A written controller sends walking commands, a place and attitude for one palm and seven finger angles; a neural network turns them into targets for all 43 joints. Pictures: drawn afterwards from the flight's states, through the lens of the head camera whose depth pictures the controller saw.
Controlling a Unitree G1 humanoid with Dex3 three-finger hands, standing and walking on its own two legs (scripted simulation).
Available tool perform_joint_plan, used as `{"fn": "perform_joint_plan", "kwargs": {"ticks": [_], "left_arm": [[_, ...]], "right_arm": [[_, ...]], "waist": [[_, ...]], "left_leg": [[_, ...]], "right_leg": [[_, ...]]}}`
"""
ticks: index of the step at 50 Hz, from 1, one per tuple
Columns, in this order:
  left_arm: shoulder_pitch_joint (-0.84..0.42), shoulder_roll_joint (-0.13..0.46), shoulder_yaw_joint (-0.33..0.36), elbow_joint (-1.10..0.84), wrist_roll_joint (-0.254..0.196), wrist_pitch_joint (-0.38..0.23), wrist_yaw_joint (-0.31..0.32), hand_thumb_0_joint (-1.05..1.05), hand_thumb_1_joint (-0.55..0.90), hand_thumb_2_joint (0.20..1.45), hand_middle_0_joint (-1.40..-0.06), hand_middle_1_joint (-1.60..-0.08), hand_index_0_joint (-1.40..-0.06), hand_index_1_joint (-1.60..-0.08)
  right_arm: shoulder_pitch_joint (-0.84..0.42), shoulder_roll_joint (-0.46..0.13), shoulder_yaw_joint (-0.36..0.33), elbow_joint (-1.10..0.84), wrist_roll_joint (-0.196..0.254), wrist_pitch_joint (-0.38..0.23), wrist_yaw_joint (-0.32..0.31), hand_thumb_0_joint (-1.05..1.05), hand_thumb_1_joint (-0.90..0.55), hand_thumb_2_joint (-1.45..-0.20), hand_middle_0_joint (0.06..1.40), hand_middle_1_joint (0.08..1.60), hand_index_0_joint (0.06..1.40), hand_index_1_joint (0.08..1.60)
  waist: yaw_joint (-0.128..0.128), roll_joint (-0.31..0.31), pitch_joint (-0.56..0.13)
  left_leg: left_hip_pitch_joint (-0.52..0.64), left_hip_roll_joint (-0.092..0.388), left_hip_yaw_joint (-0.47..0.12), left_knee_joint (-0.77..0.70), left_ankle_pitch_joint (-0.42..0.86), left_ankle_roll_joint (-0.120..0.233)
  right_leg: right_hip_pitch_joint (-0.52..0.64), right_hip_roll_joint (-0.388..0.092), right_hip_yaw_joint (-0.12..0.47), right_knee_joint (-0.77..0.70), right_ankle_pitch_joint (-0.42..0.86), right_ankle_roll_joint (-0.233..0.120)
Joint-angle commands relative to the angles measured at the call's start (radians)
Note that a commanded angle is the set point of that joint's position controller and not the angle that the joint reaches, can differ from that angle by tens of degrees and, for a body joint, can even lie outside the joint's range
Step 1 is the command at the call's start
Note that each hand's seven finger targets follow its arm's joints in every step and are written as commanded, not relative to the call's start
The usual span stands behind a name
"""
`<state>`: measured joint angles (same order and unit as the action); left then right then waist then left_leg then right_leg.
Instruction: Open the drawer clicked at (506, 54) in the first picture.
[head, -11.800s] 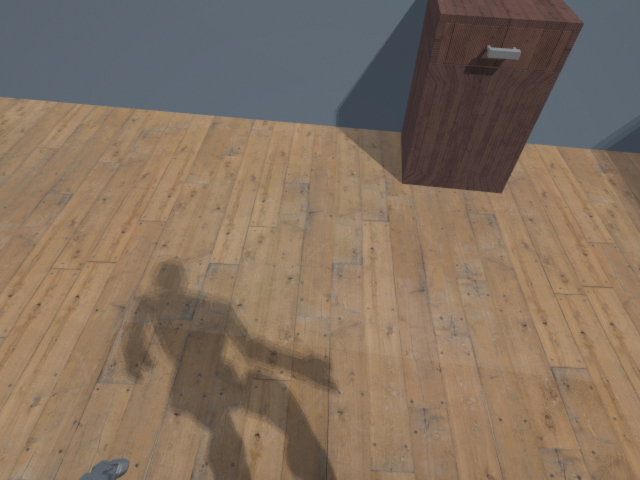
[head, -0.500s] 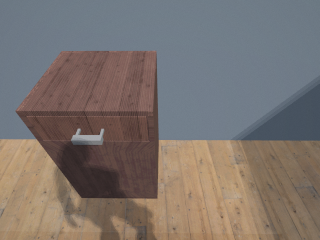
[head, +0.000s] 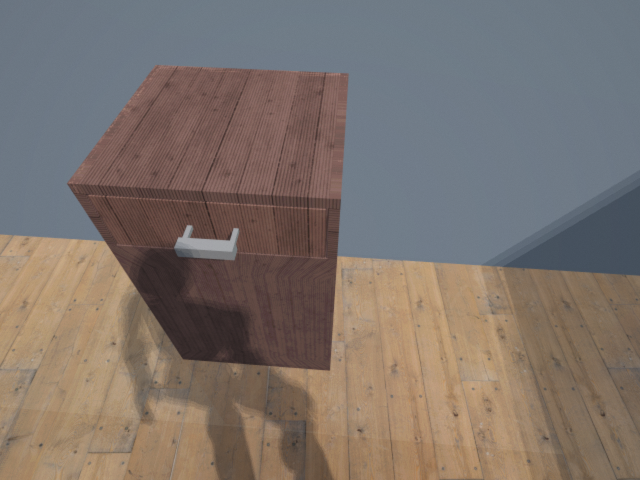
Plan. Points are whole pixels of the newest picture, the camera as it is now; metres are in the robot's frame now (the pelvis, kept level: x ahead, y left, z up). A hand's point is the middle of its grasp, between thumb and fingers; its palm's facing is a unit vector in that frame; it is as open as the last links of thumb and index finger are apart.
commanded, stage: come to a stop and stand still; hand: left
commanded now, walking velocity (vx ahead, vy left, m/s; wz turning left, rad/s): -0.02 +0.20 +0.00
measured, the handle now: (209, 240) +0.52 +0.26 -0.09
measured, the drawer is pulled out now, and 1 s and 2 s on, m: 0.00 0.00 0.00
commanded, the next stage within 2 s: look again from close up in 1.24 s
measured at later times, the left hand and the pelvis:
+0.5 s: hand out of the picture +0.01 +0.26 -0.16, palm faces -0.07 -0.97 -0.22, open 7.4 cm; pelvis -0.03 +0.07 +0.00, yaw -3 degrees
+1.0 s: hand out of the picture +0.00 +0.18 -0.17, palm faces +0.00 -0.99 -0.16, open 7.3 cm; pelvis +0.00 +0.02 +0.00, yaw -3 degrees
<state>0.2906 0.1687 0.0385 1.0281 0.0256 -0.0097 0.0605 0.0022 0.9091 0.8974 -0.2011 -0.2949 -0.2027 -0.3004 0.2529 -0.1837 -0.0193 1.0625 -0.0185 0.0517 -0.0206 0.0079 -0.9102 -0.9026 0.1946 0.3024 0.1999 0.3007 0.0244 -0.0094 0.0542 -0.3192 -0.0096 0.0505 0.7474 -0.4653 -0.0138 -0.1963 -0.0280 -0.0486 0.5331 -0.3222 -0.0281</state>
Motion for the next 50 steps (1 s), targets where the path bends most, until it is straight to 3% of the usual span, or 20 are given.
{"fn": "perform_joint_plan", "kwargs": {"ticks": [1, 4, 5, 7, 8, 9, 13, 18, 23, 27, 28, 30, 31, 32, 34, 38, 40, 42, 45, 50], "left_arm": [[-0.001, 0.225, 0.056, -0.073, 0.01, 0.003, 0.003, 0.0, 0.9, 0.9, -0.2, -0.3, -0.2, -0.3], [-0.037, 0.244, 0.064, -0.087, 0.003, 0.016, -0.009, 0.0, 0.9, 0.9, -0.2, -0.3, -0.2, -0.3], [-0.04, 0.218, 0.055, -0.099, 0.005, 0.025, -0.013, 0.0, 0.9, 0.9, -0.2, -0.3, -0.2, -0.3], [-0.02, 0.083, 0.024, -0.121, -0.002, 0.043, -0.018, 0.0, 0.9, 0.9, -0.2, -0.3, -0.2, -0.3], [0.003, 0.078, 0.018, -0.114, -0.001, 0.043, -0.016, 0.0, 0.9, 0.9, -0.2, -0.3, -0.2, -0.3], [0.013, 0.072, 0.014, -0.09, 0.003, 0.037, -0.021, 0.0, 0.9, 0.9, -0.2, -0.3, -0.2, -0.3], [0.055, 0.074, 0.007, -0.038, 0.013, 0.032, -0.051, 0.0, 0.9, 0.9, -0.2, -0.3, -0.2, -0.3], [0.016, 0.099, 0.018, -0.075, 0.016, 0.047, -0.069, 0.0, 0.9, 0.9, -0.2, -0.3, -0.2, -0.3], [-0.009, 0.069, 0.012, -0.097, 0.007, 0.047, -0.069, 0.0, 0.9, 0.9, -0.2, -0.3, -0.2, -0.3], [0.092, 0.043, 0.007, -0.05, 0.0, 0.029, -0.058, 0.0, 0.9, 0.9, -0.2, -0.3, -0.2, -0.3], [0.109, 0.062, 0.008, -0.039, 0.003, 0.023, -0.053, 0.0, 0.9, 0.9, -0.2, -0.3, -0.2, -0.3], [0.101, 0.14, 0.01, -0.039, 0.001, 0.012, -0.035, 0.0, 0.9, 0.9, -0.2, -0.3, -0.2, -0.3], [0.059, 0.138, 0.008, -0.05, -0.004, 0.007, -0.031, 0.0, 0.9, 0.9, -0.2, -0.3, -0.2, -0.3], [0.022, 0.127, 0.009, -0.054, -0.004, 0.0, -0.03, 0.0, 0.9, 0.9, -0.2, -0.3, -0.2, -0.3], [-0.006, 0.084, -0.001, -0.043, -0.01, -0.009, -0.029, 0.0, 0.9, 0.9, -0.2, -0.3, -0.2, -0.3], [0.029, 0.076, -0.009, -0.013, -0.011, -0.022, -0.03, 0.0, 0.9, 0.9, -0.2, -0.3, -0.2, -0.3], [0.044, 0.065, -0.017, 0.009, -0.019, -0.024, -0.033, 0.0, 0.9, 0.9, -0.2, -0.3, -0.2, -0.3], [0.09, 0.032, -0.025, 0.025, -0.025, -0.025, -0.032, 0.0, 0.9, 0.9, -0.2, -0.3, -0.2, -0.3], [0.097, 0.049, -0.025, 0.054, -0.025, -0.018, -0.029, 0.0, 0.9, 0.9, -0.2, -0.3, -0.2, -0.3], [0.108, 0.047, -0.034, 0.074, -0.018, -0.022, -0.028, 0.0, 0.9, 0.9, -0.2, -0.3, -0.2, -0.3]], "right_arm": [[0.019, -0.05, -0.03, -0.091, 0.009, -0.021, 0.015, 0.0, -0.9, -0.9, 0.2, 0.3, 0.2, 0.3], [0.093, -0.064, -0.036, -0.081, 0.006, -0.026, 0.021, 0.0, -0.9, -0.9, 0.2, 0.3, 0.2, 0.3], [0.114, -0.08, -0.039, -0.081, 0.005, -0.031, 0.019, 0.0, -0.9, -0.9, 0.2, 0.3, 0.2, 0.3], [0.156, -0.199, -0.059, -0.098, -0.01, -0.045, 0.012, 0.0, -0.9, -0.9, 0.2, 0.3, 0.2, 0.3], [0.124, -0.199, -0.053, -0.112, -0.014, -0.044, 0.009, 0.0, -0.9, -0.9, 0.2, 0.3, 0.2, 0.3], [0.079, -0.162, -0.039, -0.115, -0.018, -0.053, 0.009, 0.0, -0.9, -0.9, 0.2, 0.3, 0.2, 0.3], [0.035, -0.141, -0.027, -0.111, -0.02, -0.066, 0.0, 0.0, -0.9, -0.9, 0.2, 0.3, 0.2, 0.3], [0.117, -0.15, -0.038, -0.078, -0.017, -0.075, -0.018, 0.0, -0.9, -0.9, 0.2, 0.3, 0.2, 0.3], [0.136, -0.17, -0.047, -0.065, -0.022, -0.07, -0.021, 0.0, -0.9, -0.9, 0.2, 0.3, 0.2, 0.3], [0.117, -0.159, -0.047, -0.05, -0.015, -0.056, -0.01, 0.0, -0.9, -0.9, 0.2, 0.3, 0.2, 0.3], [0.125, -0.122, -0.04, -0.043, -0.011, -0.053, -0.005, 0.0, -0.9, -0.9, 0.2, 0.3, 0.2, 0.3], [0.1, -0.022, -0.009, -0.06, -0.001, -0.047, 0.002, 0.0, -0.9, -0.9, 0.2, 0.3, 0.2, 0.3], [0.084, -0.03, -0.009, -0.059, -0.006, -0.043, 0.006, 0.0, -0.9, -0.9, 0.2, 0.3, 0.2, 0.3], [0.09, -0.035, -0.012, -0.047, -0.007, -0.037, 0.008, 0.0, -0.9, -0.9, 0.2, 0.3, 0.2, 0.3], [0.124, -0.02, -0.005, -0.007, -0.007, -0.036, 0.006, 0.0, -0.9, -0.9, 0.2, 0.3, 0.2, 0.3], [0.148, 0.009, 0.011, 0.018, 0.0, -0.05, -0.002, 0.0, -0.9, -0.9, 0.2, 0.3, 0.2, 0.3], [0.169, 0.01, 0.02, 0.041, 0.003, -0.062, -0.008, 0.0, -0.9, -0.9, 0.2, 0.3, 0.2, 0.3], [0.154, -0.031, 0.022, 0.043, 0.002, -0.084, -0.02, 0.0, -0.9, -0.9, 0.2, 0.3, 0.2, 0.3], [0.123, -0.034, 0.025, 0.058, 0.005, -0.085, -0.027, 0.0, -0.9, -0.9, 0.2, 0.3, 0.2, 0.3], [0.101, -0.033, 0.025, 0.056, 0.011, -0.078, -0.029, 0.0, -0.9, -0.9, 0.2, 0.3, 0.2, 0.3]], "waist": [[-0.016, -0.117, -0.023], [-0.049, -0.115, -0.045], [-0.06, -0.045, -0.046], [-0.07, 0.348, -0.044], [-0.061, 0.233, -0.041], [-0.041, 0.156, -0.032], [-0.026, 0.09, 0.017], [-0.056, 0.077, 0.003], [-0.071, 0.117, -0.058], [-0.021, 0.11, -0.094], [-0.017, 0.04, -0.086], [-0.018, -0.208, -0.029], [-0.019, -0.167, -0.015], [-0.026, -0.2, 0.027], [-0.05, -0.129, 0.06], [-0.049, -0.066, 0.033], [-0.05, -0.014, 0.013], [-0.024, 0.068, -0.024], [-0.015, 0.145, -0.044], [-0.027, 0.01, -0.017]], "left_leg": [[-0.034, 0.04, -0.045, -0.033, 0.046, -0.01], [0.176, -0.004, 0.048, -0.234, 0.239, -0.018], [0.244, 0.016, 0.037, -0.276, 0.268, -0.01], [0.145, 0.321, -0.377, -0.511, 0.19, 0.131], [0.045, 0.362, -0.411, -0.549, 0.055, 0.188], [-0.01, 0.336, -0.39, -0.594, -0.133, 0.187], [-0.025, 0.299, -0.306, -0.605, -0.098, 0.167], [0.093, 0.328, -0.282, -0.589, 0.045, 0.183], [0.127, 0.323, -0.249, -0.538, 0.164, 0.192], [0.01, 0.251, -0.164, -0.439, 0.096, 0.126], [-0.068, 0.191, -0.108, -0.386, 0.049, 0.083], [-0.185, 0.042, 0.034, -0.163, 0.007, 0.017], [-0.128, 0.051, 0.008, -0.079, 0.005, 0.023], [-0.134, 0.056, -0.021, -0.016, 0.026, 0.03], [-0.099, 0.063, -0.026, 0.026, 0.096, 0.028], [0.005, 0.058, -0.013, -0.164, 0.146, 0.016], [0.11, 0.062, -0.036, -0.322, 0.298, 0.018], [0.155, 0.137, -0.101, -0.348, 0.529, 0.048], [0.152, 0.142, -0.092, -0.345, 0.563, 0.056], [0.17, 0.129, -0.077, -0.356, 0.471, 0.046]], "right_leg": [[-0.016, -0.316, 0.242, -0.122, 0.556, -0.155], [-0.158, -0.244, 0.179, -0.064, 0.285, -0.083], [-0.224, -0.188, 0.138, -0.005, 0.154, -0.053], [-0.328, 0.018, -0.012, 0.341, -0.309, 0.035], [-0.276, -0.004, 0.069, 0.429, -0.285, 0.013], [-0.236, -0.023, 0.07, 0.459, -0.212, 0.0], [-0.275, -0.021, 0.052, 0.511, -0.07, 0.011], [-0.352, -0.027, 0.068, 0.459, -0.04, 0.029], [-0.242, -0.014, 0.042, 0.229, -0.139, 0.023], [0.008, 0.025, -0.007, -0.09, 0.015, 0.009], [0.094, -0.002, 0.032, -0.165, 0.037, -0.001], [0.048, -0.224, 0.309, -0.345, -0.177, -0.087], [-0.054, -0.254, 0.32, -0.389, -0.245, -0.113], [-0.095, -0.219, 0.306, -0.398, -0.209, -0.111], [-0.104, -0.177, 0.226, -0.366, -0.04, -0.117], [-0.045, -0.148, 0.162, -0.268, 0.239, -0.122], [-0.041, -0.11, 0.127, -0.205, 0.292, -0.084], [-0.018, -0.053, 0.109, -0.159, 0.341, -0.038], [0.043, -0.054, 0.1, -0.155, 0.327, -0.019], [0.038, -0.069, 0.104, -0.185, 0.386, -0.012]]}}
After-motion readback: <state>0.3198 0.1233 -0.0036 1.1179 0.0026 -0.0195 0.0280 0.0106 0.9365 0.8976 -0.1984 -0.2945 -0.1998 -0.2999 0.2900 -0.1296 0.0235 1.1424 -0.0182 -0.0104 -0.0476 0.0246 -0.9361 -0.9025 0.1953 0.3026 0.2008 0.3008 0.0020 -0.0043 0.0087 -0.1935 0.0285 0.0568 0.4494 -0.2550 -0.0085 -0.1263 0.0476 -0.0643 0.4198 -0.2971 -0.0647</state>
